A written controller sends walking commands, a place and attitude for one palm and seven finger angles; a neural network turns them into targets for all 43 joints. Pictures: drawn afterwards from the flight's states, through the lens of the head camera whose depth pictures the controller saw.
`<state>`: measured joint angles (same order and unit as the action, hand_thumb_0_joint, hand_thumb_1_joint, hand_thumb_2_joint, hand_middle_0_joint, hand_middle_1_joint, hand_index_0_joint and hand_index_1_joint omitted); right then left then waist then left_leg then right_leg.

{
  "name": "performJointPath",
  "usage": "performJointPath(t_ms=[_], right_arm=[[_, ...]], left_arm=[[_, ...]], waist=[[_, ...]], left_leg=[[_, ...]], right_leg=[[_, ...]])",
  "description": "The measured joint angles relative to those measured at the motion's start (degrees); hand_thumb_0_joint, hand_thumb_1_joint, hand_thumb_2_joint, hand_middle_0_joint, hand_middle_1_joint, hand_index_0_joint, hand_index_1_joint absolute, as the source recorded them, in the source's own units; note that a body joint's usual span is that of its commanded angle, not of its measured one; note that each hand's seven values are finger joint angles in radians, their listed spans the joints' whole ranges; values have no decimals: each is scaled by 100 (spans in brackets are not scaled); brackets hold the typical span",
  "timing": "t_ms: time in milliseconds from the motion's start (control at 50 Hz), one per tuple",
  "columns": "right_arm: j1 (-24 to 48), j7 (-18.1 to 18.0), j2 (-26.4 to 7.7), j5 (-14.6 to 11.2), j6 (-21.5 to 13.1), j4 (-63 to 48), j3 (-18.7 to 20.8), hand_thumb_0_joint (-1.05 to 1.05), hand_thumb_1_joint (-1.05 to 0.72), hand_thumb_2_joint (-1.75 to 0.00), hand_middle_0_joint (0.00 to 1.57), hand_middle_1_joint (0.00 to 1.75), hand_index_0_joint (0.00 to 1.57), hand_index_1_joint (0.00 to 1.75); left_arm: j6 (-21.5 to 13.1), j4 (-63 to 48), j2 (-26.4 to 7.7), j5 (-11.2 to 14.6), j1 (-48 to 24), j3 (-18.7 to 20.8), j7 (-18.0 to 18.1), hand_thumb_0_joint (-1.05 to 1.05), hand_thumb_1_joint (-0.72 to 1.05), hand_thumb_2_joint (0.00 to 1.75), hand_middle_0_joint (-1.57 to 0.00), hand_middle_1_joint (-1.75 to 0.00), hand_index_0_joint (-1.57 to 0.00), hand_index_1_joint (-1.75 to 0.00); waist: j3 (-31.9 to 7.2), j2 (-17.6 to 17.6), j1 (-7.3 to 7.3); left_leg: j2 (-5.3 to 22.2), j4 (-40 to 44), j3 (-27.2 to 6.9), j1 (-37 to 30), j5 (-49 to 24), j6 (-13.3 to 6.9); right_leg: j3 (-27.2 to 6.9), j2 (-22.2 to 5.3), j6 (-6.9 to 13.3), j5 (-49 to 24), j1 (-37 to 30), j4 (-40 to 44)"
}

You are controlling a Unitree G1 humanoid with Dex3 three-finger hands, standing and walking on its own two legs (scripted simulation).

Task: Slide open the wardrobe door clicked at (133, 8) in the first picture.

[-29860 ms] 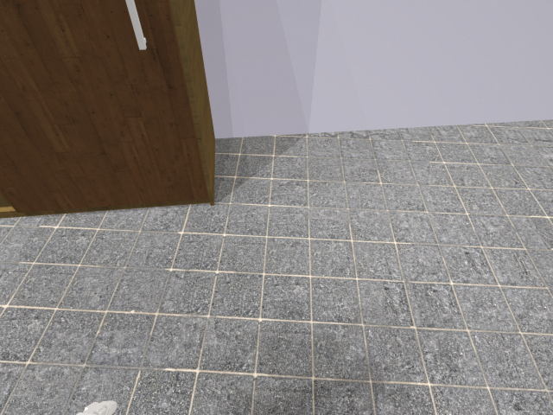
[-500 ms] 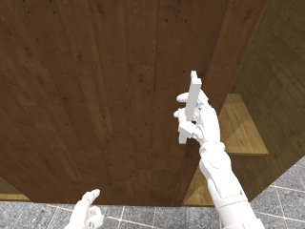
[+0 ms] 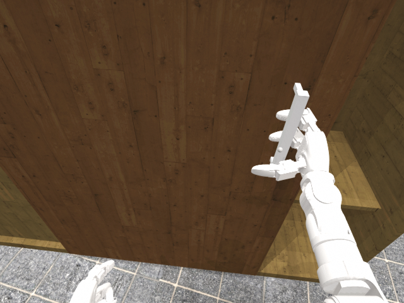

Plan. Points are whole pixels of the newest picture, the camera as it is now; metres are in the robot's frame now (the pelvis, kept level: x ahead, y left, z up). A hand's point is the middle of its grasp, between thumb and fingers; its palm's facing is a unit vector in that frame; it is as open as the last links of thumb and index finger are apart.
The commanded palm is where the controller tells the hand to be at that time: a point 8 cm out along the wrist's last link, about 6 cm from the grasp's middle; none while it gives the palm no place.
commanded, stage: loosen the grip on the handle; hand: right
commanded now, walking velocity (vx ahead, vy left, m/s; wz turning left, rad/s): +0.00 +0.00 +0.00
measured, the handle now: (284, 134) +0.43 -0.13 +0.15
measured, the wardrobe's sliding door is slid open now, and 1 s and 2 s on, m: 0.35 0.35 0.35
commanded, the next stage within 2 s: slip the hand off the handle in 0.20 s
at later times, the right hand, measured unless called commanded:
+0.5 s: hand (284, 151) +0.37 -0.12 +0.15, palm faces -0.10 +0.99 -0.08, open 14.7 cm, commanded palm +0.35 -0.19 +0.15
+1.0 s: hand (325, 163) +0.35 -0.19 +0.15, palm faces -0.03 +1.00 -0.08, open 14.7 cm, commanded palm +0.31 -0.23 +0.15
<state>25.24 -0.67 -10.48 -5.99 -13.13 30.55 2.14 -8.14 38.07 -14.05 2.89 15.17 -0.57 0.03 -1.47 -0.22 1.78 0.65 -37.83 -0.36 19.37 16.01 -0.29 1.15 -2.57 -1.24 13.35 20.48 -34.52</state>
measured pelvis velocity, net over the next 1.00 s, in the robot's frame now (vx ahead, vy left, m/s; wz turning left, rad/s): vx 0.06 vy -0.03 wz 0.03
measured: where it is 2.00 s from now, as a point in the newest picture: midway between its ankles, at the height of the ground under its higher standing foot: outside the picture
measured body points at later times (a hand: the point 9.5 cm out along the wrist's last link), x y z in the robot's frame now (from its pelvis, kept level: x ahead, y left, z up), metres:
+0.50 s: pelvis +0.04 +0.00 +0.00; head +0.03 +0.01 +0.45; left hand +0.19 +0.25 -0.08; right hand +0.37 -0.17 +0.16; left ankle +0.05 +0.11 -0.72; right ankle +0.08 -0.14 -0.72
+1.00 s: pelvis +0.06 -0.03 +0.00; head +0.05 -0.03 +0.45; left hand +0.23 +0.20 -0.07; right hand +0.35 -0.25 +0.16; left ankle +0.05 +0.11 -0.72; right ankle +0.08 -0.14 -0.72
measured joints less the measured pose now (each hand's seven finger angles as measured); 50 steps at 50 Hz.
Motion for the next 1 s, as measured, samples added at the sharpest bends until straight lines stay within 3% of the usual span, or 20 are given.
performJointPath(t_ms=[180,380,500,640,800,1000], right_arm=[[-254,595,-383,-394,-237,-170,382,0,51,-22,33,124,26,122],[-824,661,-219,-448,-207,-1013,313,-1,55,-20,34,118,25,116],[-1268,739,-150,-391,-9,-1681,215,-1,56,-20,39,118,25,115],[-1797,639,-147,-381,433,-2313,413,-1,56,-20,37,118,25,115],[-2207,857,-314,-455,515,-2879,516,-1,56,-20,30,116,25,115],[-2617,1077,-378,-595,693,-3336,651,-1,56,-20,26,115,25,115]], left_arm=[[-203,296,-166,39,252,89,156,1,91,90,-20,-30,-20,-30],[-434,170,-144,-5,31,87,214,1,91,90,-20,-30,-20,-30],[-466,-46,11,-63,-230,-32,213,1,91,90,-20,-30,-20,-30],[-396,-278,170,-95,-351,-131,183,1,90,90,-20,-30,-21,-30],[-410,-251,147,-105,-247,-171,212,1,90,90,-20,-30,-21,-30],[-420,-200,141,-111,-121,-172,247,1,90,90,-20,-30,-21,-30]], waist=[[-1,85,-13],[-60,182,-125],[-129,144,-208],[-222,128,-299],[-212,152,-421],[-264,149,-361]], left_leg=[[-225,72,-129,212,-99,-97],[-270,45,-155,184,54,-74],[-203,66,-235,78,178,-2],[-137,135,-279,-102,291,77],[-57,145,-189,-234,403,153],[-17,148,-200,-229,407,204]], right_leg=[[-271,52,70,226,158,-25],[-374,84,12,60,162,-86],[-293,139,-65,182,49,-77],[-242,198,12,351,-82,-113],[-325,280,92,513,-80,-295],[-311,320,140,544,-47,-351]])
